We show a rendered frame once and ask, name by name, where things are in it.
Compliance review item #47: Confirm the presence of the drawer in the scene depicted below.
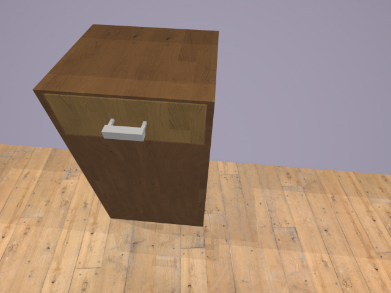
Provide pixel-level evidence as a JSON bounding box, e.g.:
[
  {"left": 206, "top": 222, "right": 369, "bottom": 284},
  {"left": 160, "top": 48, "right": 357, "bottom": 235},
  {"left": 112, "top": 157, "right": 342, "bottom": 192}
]
[{"left": 44, "top": 93, "right": 207, "bottom": 144}]

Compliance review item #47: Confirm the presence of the handle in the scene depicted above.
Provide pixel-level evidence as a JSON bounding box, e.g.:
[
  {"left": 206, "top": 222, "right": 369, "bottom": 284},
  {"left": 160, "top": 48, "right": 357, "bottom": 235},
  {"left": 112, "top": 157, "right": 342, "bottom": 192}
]
[{"left": 101, "top": 118, "right": 147, "bottom": 142}]

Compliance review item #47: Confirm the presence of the cabinet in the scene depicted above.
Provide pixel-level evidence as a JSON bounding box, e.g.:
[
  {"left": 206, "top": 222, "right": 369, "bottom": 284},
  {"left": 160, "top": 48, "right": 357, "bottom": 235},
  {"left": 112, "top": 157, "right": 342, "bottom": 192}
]
[{"left": 33, "top": 24, "right": 219, "bottom": 226}]

